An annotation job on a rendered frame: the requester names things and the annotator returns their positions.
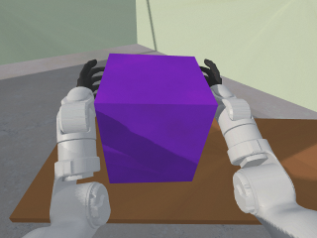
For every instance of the robot left forearm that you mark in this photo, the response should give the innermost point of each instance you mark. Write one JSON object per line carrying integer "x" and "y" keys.
{"x": 76, "y": 139}

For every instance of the table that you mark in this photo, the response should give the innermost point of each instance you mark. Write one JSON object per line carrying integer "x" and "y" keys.
{"x": 208, "y": 199}

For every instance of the left robot upper arm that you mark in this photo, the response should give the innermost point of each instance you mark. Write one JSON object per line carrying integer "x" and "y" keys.
{"x": 77, "y": 211}

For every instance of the robot right forearm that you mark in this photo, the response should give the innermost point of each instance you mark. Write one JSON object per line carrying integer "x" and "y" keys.
{"x": 246, "y": 146}

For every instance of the right robot hand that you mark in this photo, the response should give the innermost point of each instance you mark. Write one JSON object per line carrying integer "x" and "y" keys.
{"x": 213, "y": 73}

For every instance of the right robot upper arm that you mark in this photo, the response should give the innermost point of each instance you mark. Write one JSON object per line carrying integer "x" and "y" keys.
{"x": 266, "y": 192}

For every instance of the carton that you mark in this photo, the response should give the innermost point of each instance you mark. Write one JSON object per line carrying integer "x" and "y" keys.
{"x": 154, "y": 114}

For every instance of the left robot hand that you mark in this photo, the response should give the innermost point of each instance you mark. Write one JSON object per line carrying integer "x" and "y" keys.
{"x": 85, "y": 77}

